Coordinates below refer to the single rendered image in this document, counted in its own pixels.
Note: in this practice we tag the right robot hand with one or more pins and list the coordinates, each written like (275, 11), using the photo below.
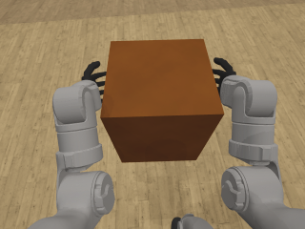
(227, 67)

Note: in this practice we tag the robot left upper arm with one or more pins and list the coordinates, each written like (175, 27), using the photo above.
(83, 198)

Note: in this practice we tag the robot right foot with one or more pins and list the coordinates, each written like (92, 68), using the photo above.
(175, 222)

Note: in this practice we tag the left robot hand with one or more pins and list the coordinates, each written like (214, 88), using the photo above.
(88, 75)

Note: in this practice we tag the robot right upper arm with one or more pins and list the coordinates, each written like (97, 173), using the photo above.
(256, 194)

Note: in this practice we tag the robot right shin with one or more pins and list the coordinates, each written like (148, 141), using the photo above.
(188, 215)

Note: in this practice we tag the right robot forearm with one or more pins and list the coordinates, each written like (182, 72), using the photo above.
(253, 104)

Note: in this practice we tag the carton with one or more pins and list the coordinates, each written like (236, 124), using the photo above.
(160, 99)

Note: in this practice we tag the left robot forearm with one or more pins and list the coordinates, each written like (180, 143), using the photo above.
(74, 112)

